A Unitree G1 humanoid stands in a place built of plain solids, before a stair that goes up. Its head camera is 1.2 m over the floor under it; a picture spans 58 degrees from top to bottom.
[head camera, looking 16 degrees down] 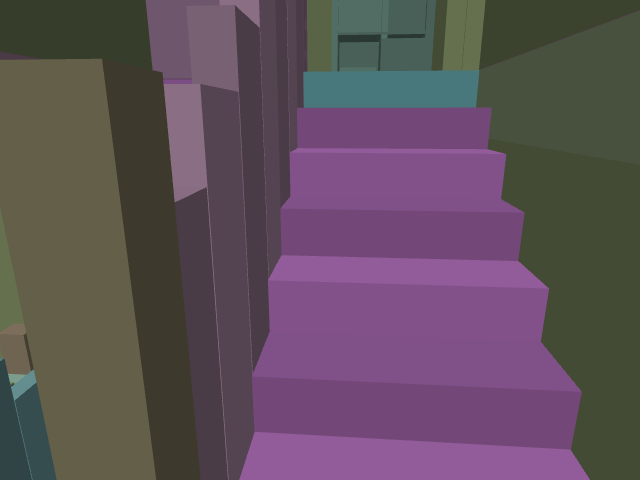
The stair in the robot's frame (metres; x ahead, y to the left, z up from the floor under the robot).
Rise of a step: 0.18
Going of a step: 0.25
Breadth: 0.85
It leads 5 degrees to the right of straight ahead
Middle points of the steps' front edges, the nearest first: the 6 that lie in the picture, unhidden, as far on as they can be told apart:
0.98 -0.24 0.53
1.23 -0.26 0.71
1.49 -0.28 0.88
1.74 -0.30 1.06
1.99 -0.32 1.24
2.25 -0.34 1.41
